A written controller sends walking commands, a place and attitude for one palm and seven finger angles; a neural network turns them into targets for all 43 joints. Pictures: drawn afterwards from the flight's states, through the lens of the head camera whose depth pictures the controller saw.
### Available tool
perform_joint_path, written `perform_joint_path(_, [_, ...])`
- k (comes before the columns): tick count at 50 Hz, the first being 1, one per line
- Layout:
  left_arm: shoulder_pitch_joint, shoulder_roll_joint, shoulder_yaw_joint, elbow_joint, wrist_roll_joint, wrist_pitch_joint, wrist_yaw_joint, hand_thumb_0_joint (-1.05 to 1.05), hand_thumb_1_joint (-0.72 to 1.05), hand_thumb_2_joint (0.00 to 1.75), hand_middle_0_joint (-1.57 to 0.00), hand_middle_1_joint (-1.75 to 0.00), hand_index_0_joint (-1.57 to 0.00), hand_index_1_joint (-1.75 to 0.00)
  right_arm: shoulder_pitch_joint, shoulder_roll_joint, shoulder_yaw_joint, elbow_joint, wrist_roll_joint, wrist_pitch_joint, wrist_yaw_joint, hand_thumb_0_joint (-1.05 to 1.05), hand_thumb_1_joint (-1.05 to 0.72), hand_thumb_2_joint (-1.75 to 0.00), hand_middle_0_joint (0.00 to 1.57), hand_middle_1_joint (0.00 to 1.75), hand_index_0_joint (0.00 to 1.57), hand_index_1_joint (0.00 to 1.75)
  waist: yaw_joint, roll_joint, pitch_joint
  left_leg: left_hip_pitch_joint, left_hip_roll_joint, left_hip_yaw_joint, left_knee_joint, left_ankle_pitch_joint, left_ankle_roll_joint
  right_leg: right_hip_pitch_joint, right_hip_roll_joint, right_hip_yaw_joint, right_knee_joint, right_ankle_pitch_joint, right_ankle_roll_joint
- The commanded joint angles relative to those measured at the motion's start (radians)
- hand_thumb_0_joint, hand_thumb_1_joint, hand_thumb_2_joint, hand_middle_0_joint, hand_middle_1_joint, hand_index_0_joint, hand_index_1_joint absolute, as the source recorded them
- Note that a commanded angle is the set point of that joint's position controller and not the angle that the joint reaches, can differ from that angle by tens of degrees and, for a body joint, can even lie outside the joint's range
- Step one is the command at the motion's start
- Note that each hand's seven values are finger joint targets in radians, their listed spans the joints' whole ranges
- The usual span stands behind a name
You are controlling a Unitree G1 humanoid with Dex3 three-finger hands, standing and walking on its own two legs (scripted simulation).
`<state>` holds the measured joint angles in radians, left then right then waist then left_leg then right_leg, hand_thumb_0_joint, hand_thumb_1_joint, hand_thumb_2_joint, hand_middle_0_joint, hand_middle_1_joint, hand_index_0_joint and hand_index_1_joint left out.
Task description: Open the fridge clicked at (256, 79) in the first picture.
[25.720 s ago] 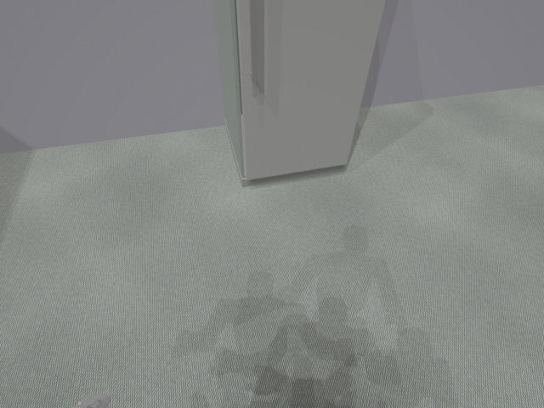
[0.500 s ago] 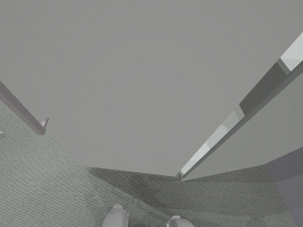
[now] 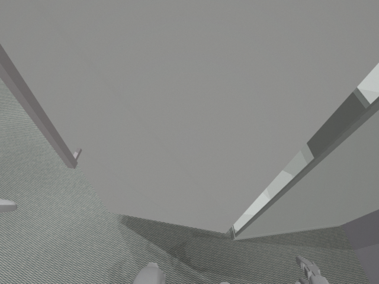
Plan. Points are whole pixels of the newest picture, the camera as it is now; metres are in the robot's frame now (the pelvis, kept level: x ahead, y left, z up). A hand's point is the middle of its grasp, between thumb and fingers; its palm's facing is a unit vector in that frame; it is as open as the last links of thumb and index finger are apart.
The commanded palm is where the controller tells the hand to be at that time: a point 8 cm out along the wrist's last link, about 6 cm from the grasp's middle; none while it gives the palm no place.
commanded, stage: slip the hand off the handle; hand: left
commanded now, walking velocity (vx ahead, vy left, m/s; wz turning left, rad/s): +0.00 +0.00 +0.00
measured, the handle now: (29, 87) +0.40 +0.32 +0.17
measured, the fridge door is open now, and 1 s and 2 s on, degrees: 73 73 73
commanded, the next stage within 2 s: draw the hand back to the body in 0.26 s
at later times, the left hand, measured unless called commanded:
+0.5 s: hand out of the picture +0.25 +0.38 +0.06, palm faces +0.36 -0.92 -0.18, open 14.6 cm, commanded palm +0.20 +0.42 +0.08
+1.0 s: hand out of the picture +0.19 +0.34 +0.10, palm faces +0.36 -0.91 -0.18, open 14.1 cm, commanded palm +0.14 +0.38 +0.15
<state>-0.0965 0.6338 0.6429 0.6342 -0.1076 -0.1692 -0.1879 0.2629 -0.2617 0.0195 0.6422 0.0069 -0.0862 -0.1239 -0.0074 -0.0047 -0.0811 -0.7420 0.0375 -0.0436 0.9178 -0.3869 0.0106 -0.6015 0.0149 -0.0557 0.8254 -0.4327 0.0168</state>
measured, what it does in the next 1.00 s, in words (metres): stands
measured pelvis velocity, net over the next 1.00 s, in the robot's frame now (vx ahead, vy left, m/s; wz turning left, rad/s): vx -0.03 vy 0.01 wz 0.03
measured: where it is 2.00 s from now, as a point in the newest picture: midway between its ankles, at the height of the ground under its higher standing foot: outside the picture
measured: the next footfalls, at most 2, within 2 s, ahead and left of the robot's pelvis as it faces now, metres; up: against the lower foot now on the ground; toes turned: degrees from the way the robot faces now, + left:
none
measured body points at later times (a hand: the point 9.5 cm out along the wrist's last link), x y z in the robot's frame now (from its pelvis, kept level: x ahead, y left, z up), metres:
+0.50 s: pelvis +0.00 -0.02 -0.01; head +0.07 +0.01 +0.44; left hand +0.23 +0.43 +0.07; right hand +0.16 -0.27 -0.10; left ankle +0.03 +0.11 -0.69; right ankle -0.02 -0.14 -0.69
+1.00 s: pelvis -0.03 +0.01 +0.01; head -0.02 +0.03 +0.46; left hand +0.17 +0.39 +0.11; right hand +0.16 -0.22 -0.04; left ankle +0.03 +0.11 -0.69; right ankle -0.02 -0.14 -0.69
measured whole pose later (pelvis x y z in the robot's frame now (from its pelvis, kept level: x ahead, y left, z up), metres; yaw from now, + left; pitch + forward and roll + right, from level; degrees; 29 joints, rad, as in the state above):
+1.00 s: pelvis -0.03 +0.01 +0.01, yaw +2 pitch +3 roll -3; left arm 0.17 0.46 0.49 0.11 -0.27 -0.09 -0.22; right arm 0.23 -0.26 0.06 0.61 0.02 -0.27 -0.15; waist 0.05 0.00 -0.02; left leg -0.57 0.00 -0.05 0.83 -0.34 0.01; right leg -0.43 0.00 -0.05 0.76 -0.38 0.01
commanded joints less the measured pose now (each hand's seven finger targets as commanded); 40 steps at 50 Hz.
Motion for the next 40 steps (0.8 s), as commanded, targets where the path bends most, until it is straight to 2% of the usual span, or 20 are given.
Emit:
perform_joint_path(1, [-0.028,0.371,0.111,-0.177,-0.044,0.028,-0.012,0.0,-0.55,0.2,-0.25,-1.15,-0.25,-1.15,0.018,-0.182,-0.071,-0.113,0.014,-0.058,-0.015,0.0,-0.9,-0.9,0.2,0.3,0.2,0.3,0.042,0.185,-0.215,0.28,-0.034,-0.023,-0.172,0.236,0.021,0.027,0.041,-0.014,-0.104,0.16,-0.033])
perform_joint_path(4, [-0.008,0.382,0.121,-0.211,-0.04,0.047,-0.022,0.0,-0.55,0.2,-0.25,-1.15,-0.25,-1.15,0.013,-0.184,-0.07,-0.129,0.012,-0.068,-0.013,0.0,-0.9,-0.9,0.2,0.3,0.2,0.3,0.039,0.17,-0.183,0.273,-0.038,-0.019,-0.16,0.274,0.021,0.029,0.042,-0.015,-0.103,0.188,-0.035])
perform_joint_path(5, [-0.018,0.403,0.138,-0.24,-0.037,0.034,-0.021,0.0,-0.55,0.2,-0.25,-1.15,-0.25,-1.15,0.012,-0.185,-0.071,-0.128,0.009,-0.073,-0.011,0.0,-0.9,-0.9,0.2,0.3,0.2,0.3,0.04,0.169,-0.202,0.282,-0.037,-0.019,-0.154,0.295,0.019,0.032,0.042,-0.014,-0.099,0.204,-0.035])
perform_joint_path(7, [0.018,0.374,0.13,-0.275,-0.045,0.003,-0.028,0.0,-0.55,0.2,-0.25,-1.15,-0.25,-1.15,0.011,-0.182,-0.072,-0.132,0.003,-0.084,-0.006,0.0,-0.9,-0.9,0.2,0.3,0.2,0.3,0.037,0.158,-0.214,0.297,-0.038,-0.02,-0.135,0.331,0.018,0.025,0.044,-0.015,-0.085,0.229,-0.034])
perform_joint_path(9, [-0.072,0.36,0.111,-0.295,-0.053,-0.039,-0.037,0.0,-0.55,0.2,-0.25,-1.15,-0.25,-1.15,0.009,-0.183,-0.07,-0.115,-0.002,-0.095,-0.012,0.0,-0.9,-0.9,0.2,0.3,0.2,0.3,0.014,0.163,-0.202,0.299,-0.037,-0.018,-0.107,0.326,0.019,-0.013,0.046,-0.009,-0.071,0.23,-0.035])
perform_joint_path(12, [-0.103,0.345,0.119,-0.217,-0.081,-0.078,-0.072,0.0,-0.55,0.2,-0.25,-1.15,-0.25,-1.15,0.005,-0.182,-0.074,-0.084,-0.001,-0.113,-0.023,0.0,-0.9,-0.9,0.2,0.3,0.2,0.3,0.01,0.132,-0.192,0.255,-0.04,-0.017,-0.082,0.259,0.019,-0.049,0.04,0.0,-0.057,0.191,-0.033])
perform_joint_path(14, [-0.164,0.352,0.09,-0.214,-0.077,-0.078,-0.1,0.0,-0.55,0.2,-0.25,-1.15,-0.25,-1.15,0.002,-0.188,-0.071,-0.076,0.004,-0.124,-0.032,0.0,-0.9,-0.9,0.2,0.3,0.2,0.3,0.011,0.171,-0.215,0.259,-0.042,-0.015,-0.075,0.24,0.021,-0.059,0.033,0.006,-0.052,0.172,-0.036])
perform_joint_path(19, [-0.241,0.448,0.106,-0.187,-0.037,-0.024,-0.117,0.0,-0.55,0.2,-0.25,-1.15,-0.25,-1.15,0.016,-0.196,-0.067,-0.066,0.006,-0.133,-0.054,0.0,-0.9,-0.9,0.2,0.3,0.2,0.3,0.02,0.181,-0.278,0.259,-0.044,-0.015,-0.079,0.231,0.026,-0.031,0.025,0.015,-0.066,0.157,-0.032])
perform_joint_path(20, [-0.315,0.364,0.08,-0.312,-0.165,-0.09,-0.197,0.0,-0.55,0.2,-0.25,-1.15,-0.25,-1.15,0.012,-0.193,-0.067,-0.074,0.017,-0.152,-0.058,0.0,-0.9,-0.9,0.2,0.3,0.2,0.3,-0.017,0.182,-0.333,0.31,-0.038,-0.023,-0.061,0.268,0.016,-0.011,0.033,0.023,-0.065,0.21,-0.037])
perform_joint_path(21, [-0.239,0.41,0.116,-0.305,-0.186,-0.112,-0.245,0.0,-0.55,0.2,-0.25,-1.15,-0.25,-1.15,0.01,-0.195,-0.069,-0.067,0.018,-0.162,-0.061,0.0,-0.9,-0.9,0.2,0.3,0.2,0.3,0.027,0.195,-0.39,0.345,-0.039,-0.015,-0.059,0.297,0.015,0.034,0.036,0.036,-0.066,0.239,-0.042])
perform_joint_path(24, [-0.104,0.492,0.198,-0.372,-0.245,-0.121,-0.328,0.0,-0.55,0.2,-0.25,-1.15,-0.25,-1.15,0.006,-0.198,-0.066,-0.097,0.022,-0.179,-0.06,0.0,-0.9,-0.9,0.2,0.3,0.2,0.3,0.066,0.236,-0.453,0.393,-0.042,-0.011,-0.067,0.407,0.016,0.132,0.042,0.036,-0.061,0.353,-0.048])
perform_joint_path(26, [0.046,0.444,0.207,-0.357,-0.294,-0.113,-0.397,0.0,-0.55,0.2,-0.25,-1.15,-0.25,-1.15,-0.02,-0.184,-0.063,-0.121,0.033,-0.188,-0.049,0.0,-0.9,-0.9,0.2,0.3,0.2,0.3,0.073,0.215,-0.378,0.354,-0.046,-0.006,-0.07,0.432,0.017,0.144,0.043,0.03,-0.057,0.398,-0.045])
perform_joint_path(28, [0.137,0.427,0.226,-0.278,-0.349,-0.095,-0.482,0.0,-0.55,0.2,-0.25,-1.15,-0.25,-1.15,-0.041,-0.187,-0.056,-0.141,0.044,-0.188,-0.035,0.0,-0.9,-0.9,0.2,0.3,0.2,0.3,0.067,0.132,-0.225,0.232,-0.046,-0.008,-0.07,0.369,0.02,0.141,0.032,0.051,-0.069,0.392,-0.039])
perform_joint_path(29, [0.187,0.426,0.249,-0.225,-0.38,-0.083,-0.529,0.0,-0.55,0.2,-0.25,-1.15,-0.25,-1.15,-0.04,-0.192,-0.057,-0.151,0.044,-0.19,-0.027,0.0,-0.9,-0.9,0.2,0.3,0.2,0.3,0.078,0.121,-0.193,0.194,-0.053,-0.006,-0.064,0.369,0.018,0.162,0.022,0.068,-0.071,0.424,-0.039])
perform_joint_path(30, [0.201,0.428,0.255,-0.214,-0.413,-0.065,-0.578,0.0,-0.55,0.2,-0.25,-1.15,-0.25,-1.15,-0.049,-0.197,-0.056,-0.171,0.055,-0.19,-0.019,0.0,-0.9,-0.9,0.2,0.3,0.2,0.3,0.07,0.079,-0.159,0.156,-0.049,-0.008,-0.062,0.345,0.017,0.16,0.006,0.087,-0.074,0.442,-0.026])
perform_joint_path(32, [0.222,0.418,0.266,-0.21,-0.474,-0.026,-0.654,0.0,-0.55,0.2,-0.25,-1.15,-0.25,-1.15,-0.042,-0.205,-0.062,-0.208,0.068,-0.203,-0.006,0.0,-0.9,-0.9,0.2,0.3,0.2,0.3,0.079,0.034,-0.173,0.149,-0.047,-0.012,-0.065,0.33,0.018,0.174,-0.011,0.112,-0.08,0.47,-0.012])
perform_joint_path(34, [0.24,0.368,0.238,-0.259,-0.495,0.001,-0.654,0.0,-0.55,0.2,-0.25,-1.15,-0.25,-1.15,-0.034,-0.204,-0.068,-0.238,0.066,-0.227,0.007,0.0,-0.9,-0.9,0.2,0.3,0.2,0.3,0.087,0.067,-0.184,0.183,-0.045,-0.009,-0.072,0.339,0.015,0.157,-0.008,0.106,-0.082,0.449,-0.016])
perform_joint_path(35, [0.212,0.352,0.223,-0.303,-0.497,0.0,-0.64,0.0,-0.55,0.2,-0.25,-1.15,-0.25,-1.15,-0.023,-0.205,-0.072,-0.237,0.066,-0.237,0.01,0.0,-0.9,-0.9,0.2,0.3,0.2,0.3,0.078,0.075,-0.211,0.205,-0.042,-0.01,-0.077,0.337,0.014,0.142,-0.002,0.093,-0.08,0.423,-0.015])
perform_joint_path(39, [0.107,0.181,0.069,-0.426,-0.485,-0.023,-0.549,0.0,-0.55,0.2,-0.25,-1.15,-0.25,-1.15,-0.035,-0.189,-0.07,-0.243,0.07,-0.264,0.005,0.0,-0.9,-0.9,0.2,0.3,0.2,0.3,0.035,0.072,-0.154,0.254,-0.033,-0.021,-0.12,0.193,0.006,0.042,0.032,0.066,-0.115,0.163,-0.03])
perform_joint_path(40, [0.088,0.208,0.075,-0.451,-0.473,-0.027,-0.523,0.0,-0.51,0.22,-0.25,-1.13,-0.25,-1.13,-0.023,-0.201,-0.077,-0.232,0.07,-0.267,-0.004,0.0,-0.9,-0.9,0.2,0.3,0.2,0.3,0.034,0.078,-0.16,0.265,-0.031,-0.026,-0.141,0.135,0.006,0.027,0.037,0.056,-0.125,0.09,-0.03])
